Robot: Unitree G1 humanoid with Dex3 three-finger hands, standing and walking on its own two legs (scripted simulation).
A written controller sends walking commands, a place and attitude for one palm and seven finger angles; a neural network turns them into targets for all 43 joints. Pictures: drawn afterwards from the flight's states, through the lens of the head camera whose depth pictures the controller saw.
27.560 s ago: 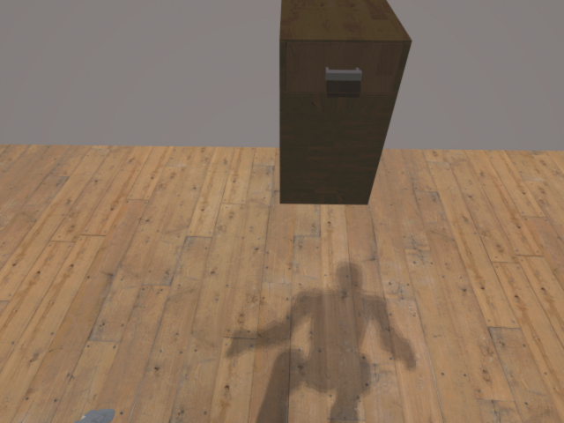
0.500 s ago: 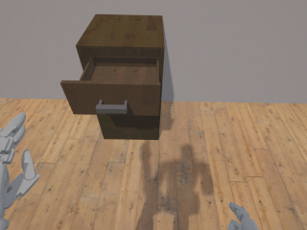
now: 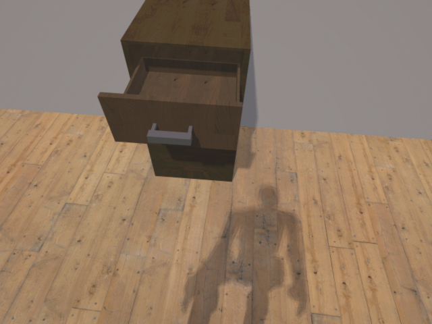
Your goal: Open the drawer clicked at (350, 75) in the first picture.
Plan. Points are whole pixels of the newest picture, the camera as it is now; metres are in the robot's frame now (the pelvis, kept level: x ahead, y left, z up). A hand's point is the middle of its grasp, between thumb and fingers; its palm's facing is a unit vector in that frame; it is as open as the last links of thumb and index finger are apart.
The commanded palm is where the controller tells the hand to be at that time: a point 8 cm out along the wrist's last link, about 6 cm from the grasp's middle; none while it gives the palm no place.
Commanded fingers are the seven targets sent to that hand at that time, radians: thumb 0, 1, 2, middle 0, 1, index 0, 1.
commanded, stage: let the arm hang, fingers relaxed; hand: left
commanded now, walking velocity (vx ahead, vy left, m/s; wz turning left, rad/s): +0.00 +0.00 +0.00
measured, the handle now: (171, 132) +0.61 +0.18 -0.07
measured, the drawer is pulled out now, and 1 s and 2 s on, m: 0.30 0.30 0.30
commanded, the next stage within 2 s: look to check the result in 0.62 s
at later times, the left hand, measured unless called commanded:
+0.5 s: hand out of the picture +0.02 +0.18 -0.17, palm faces +0.02 -0.98 -0.20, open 7.3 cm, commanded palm none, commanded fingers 0.00 0.90 0.90 -0.20 -0.30 -0.20 -0.30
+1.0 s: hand out of the picture +0.02 +0.16 -0.17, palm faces +0.01 -0.98 -0.17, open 7.4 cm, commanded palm none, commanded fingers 0.00 0.90 0.90 -0.20 -0.30 -0.20 -0.30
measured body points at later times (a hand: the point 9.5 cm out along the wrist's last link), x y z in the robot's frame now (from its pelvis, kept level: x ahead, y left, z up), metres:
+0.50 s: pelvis +0.01 +0.01 +0.00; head +0.02 +0.00 +0.45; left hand +0.02 +0.23 -0.16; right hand -0.02 -0.18 -0.17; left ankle +0.03 +0.12 -0.74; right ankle +0.04 -0.10 -0.74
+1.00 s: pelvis +0.02 +0.00 +0.00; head +0.05 +0.00 +0.45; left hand +0.02 +0.22 -0.16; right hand +0.00 -0.20 -0.16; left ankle +0.03 +0.12 -0.74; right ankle +0.04 -0.10 -0.74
